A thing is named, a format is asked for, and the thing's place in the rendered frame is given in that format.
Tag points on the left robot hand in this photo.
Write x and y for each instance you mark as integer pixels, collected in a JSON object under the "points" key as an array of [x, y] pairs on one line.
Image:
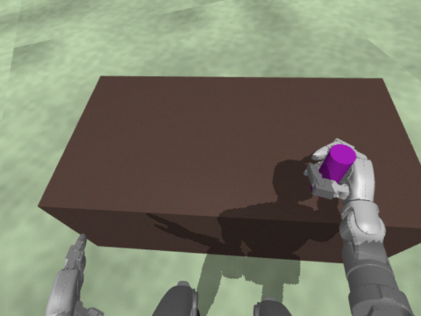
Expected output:
{"points": [[64, 299]]}

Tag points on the right robot hand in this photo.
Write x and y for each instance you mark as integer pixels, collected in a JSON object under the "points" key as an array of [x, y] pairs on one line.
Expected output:
{"points": [[357, 183]]}

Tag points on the can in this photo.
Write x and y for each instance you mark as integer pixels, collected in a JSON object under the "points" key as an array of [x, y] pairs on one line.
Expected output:
{"points": [[337, 162]]}

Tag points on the right robot arm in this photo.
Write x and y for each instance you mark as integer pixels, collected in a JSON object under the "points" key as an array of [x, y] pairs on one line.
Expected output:
{"points": [[372, 284]]}

